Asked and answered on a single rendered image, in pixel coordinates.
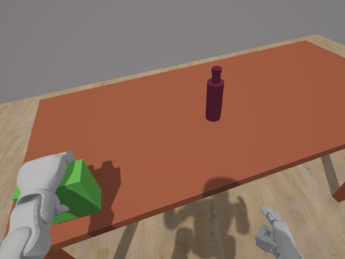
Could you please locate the robot left hand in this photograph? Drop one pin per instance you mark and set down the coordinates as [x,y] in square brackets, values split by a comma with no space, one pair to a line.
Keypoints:
[45,173]

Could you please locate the robot right forearm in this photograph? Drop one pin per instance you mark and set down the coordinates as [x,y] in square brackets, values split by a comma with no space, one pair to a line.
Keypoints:
[288,253]

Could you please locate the robot left forearm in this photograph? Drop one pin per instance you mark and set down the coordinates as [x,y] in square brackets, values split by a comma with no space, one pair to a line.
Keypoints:
[30,221]

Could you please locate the robot right hand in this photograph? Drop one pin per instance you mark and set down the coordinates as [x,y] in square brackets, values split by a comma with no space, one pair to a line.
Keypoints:
[270,239]

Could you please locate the sponge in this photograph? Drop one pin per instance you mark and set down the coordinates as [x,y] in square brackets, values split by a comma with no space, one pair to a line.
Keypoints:
[78,190]

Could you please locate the table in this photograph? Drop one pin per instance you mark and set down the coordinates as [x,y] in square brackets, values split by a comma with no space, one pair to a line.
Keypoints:
[151,149]

